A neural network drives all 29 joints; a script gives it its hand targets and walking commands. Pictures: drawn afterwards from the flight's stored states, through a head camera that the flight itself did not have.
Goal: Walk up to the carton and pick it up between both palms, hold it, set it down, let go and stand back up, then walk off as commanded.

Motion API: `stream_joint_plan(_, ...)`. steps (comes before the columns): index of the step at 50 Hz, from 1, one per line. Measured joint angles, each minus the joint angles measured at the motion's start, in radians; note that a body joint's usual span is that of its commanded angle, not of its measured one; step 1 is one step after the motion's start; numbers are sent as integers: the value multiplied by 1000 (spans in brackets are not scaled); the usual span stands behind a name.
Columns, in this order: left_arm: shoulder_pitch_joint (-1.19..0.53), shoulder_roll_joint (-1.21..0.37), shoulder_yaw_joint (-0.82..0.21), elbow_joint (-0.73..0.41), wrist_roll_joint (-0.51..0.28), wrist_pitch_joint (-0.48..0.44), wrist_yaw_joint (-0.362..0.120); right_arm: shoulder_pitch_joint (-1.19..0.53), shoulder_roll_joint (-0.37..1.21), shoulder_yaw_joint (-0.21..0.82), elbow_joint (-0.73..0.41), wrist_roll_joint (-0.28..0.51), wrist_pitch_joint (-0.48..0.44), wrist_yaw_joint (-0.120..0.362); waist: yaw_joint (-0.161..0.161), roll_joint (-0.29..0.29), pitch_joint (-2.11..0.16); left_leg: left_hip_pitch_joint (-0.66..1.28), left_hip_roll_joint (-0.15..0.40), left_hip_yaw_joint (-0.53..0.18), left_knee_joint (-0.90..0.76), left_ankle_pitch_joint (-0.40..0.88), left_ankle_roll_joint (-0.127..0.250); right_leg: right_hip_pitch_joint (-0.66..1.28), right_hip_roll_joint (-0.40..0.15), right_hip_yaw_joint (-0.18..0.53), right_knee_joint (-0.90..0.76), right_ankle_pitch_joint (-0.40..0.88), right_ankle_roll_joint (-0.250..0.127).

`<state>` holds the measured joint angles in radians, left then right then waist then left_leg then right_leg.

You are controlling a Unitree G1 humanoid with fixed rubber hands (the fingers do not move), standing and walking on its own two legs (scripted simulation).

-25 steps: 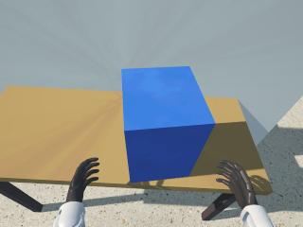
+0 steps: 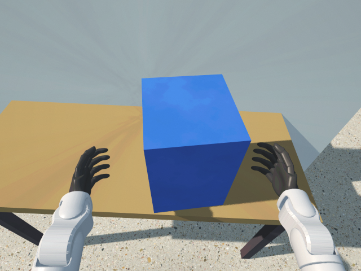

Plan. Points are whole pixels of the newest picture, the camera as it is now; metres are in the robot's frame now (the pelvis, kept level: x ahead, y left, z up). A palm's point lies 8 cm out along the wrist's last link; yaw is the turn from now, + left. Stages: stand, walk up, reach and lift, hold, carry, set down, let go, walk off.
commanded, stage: reach and lift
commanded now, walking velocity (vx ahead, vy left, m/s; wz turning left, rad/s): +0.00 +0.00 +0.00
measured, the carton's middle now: (186, 147) +0.42 +0.01 +0.01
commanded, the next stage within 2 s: none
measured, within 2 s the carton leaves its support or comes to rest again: neither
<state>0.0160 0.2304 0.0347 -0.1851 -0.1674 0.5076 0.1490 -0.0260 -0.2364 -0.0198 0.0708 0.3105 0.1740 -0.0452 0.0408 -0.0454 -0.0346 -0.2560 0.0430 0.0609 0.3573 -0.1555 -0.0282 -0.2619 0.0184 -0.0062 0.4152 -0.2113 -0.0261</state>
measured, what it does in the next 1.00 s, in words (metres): stands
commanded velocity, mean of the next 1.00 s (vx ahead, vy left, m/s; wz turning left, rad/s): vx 0.00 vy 0.00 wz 0.00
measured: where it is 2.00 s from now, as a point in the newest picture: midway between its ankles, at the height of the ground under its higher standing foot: outside the picture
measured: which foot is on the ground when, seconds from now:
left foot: down 0.00-1.00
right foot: down 0.00-1.00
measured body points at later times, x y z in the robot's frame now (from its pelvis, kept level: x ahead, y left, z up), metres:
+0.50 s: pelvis +0.00 +0.00 +0.00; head +0.04 +0.01 +0.45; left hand +0.34 +0.23 +0.13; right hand +0.39 -0.17 +0.12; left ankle +0.01 +0.14 -0.74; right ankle +0.00 -0.10 -0.74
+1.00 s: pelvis +0.00 +0.00 +0.00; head +0.03 +0.01 +0.45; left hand +0.40 +0.22 +0.17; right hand +0.44 -0.15 +0.17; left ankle +0.01 +0.14 -0.74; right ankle +0.00 -0.10 -0.74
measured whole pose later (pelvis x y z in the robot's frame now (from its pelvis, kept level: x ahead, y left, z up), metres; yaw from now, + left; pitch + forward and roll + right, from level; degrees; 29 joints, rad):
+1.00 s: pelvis +0.00 +0.00 +0.00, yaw +0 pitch +3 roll +1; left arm -0.70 0.23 0.17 0.13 -0.17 0.82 0.16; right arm -0.78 -0.36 0.06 0.50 0.42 0.40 -0.07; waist 0.05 -0.04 0.00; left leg -0.26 0.05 0.06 0.35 -0.15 -0.04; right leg -0.26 0.02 -0.01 0.41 -0.20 -0.03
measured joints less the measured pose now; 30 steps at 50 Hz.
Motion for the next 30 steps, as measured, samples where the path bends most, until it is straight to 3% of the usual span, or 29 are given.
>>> stream_joint_plan(15, -267, 0, 94, 0, -2, 213, 0, -288, -55, 16, 21, 34, 162, -6, 0, 6, 40, 0, 1, 0, -1, 7, -1, 0, 2, 0, -1, 7, -2)
stream_joint_plan(30, -436, 0, 117, 26, -2, 278, -3, -465, -94, 25, 135, 68, 195, -19, -1, 6, 66, 0, 2, 0, -8, 6, -4, 0, 3, 0, -8, 7, -2)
